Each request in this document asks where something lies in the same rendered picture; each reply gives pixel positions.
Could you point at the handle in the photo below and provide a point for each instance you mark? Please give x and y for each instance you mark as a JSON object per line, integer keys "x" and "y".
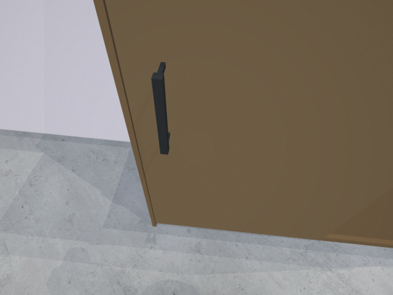
{"x": 158, "y": 87}

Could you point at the wardrobe door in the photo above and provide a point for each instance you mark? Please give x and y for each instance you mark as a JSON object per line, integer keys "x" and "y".
{"x": 374, "y": 221}
{"x": 280, "y": 112}

